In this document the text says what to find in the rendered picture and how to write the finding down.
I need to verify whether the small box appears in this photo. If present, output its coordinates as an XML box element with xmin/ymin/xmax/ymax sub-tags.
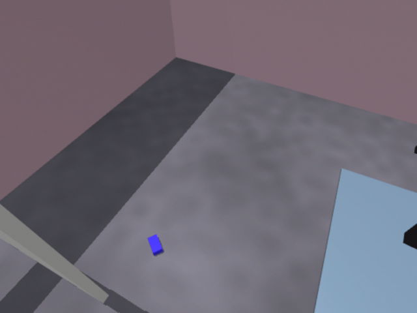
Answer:
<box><xmin>147</xmin><ymin>235</ymin><xmax>163</xmax><ymax>256</ymax></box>

